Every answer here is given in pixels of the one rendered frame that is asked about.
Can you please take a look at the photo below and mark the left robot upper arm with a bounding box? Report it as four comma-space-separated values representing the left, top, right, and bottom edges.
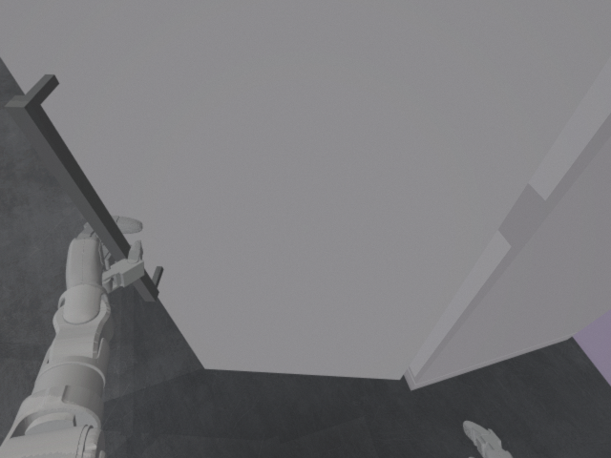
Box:
0, 425, 107, 458

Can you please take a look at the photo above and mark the left robot hand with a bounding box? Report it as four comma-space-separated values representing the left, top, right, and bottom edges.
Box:
66, 216, 145, 294

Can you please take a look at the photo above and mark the robot left forearm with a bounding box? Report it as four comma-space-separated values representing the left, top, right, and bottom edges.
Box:
0, 284, 115, 451

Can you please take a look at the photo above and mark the handle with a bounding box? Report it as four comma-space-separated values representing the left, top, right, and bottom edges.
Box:
4, 74, 164, 302

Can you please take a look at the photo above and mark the right robot hand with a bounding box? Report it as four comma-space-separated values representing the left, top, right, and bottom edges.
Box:
463, 421, 514, 458

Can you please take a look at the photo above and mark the fridge door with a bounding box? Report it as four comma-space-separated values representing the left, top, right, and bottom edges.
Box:
0, 0, 611, 380

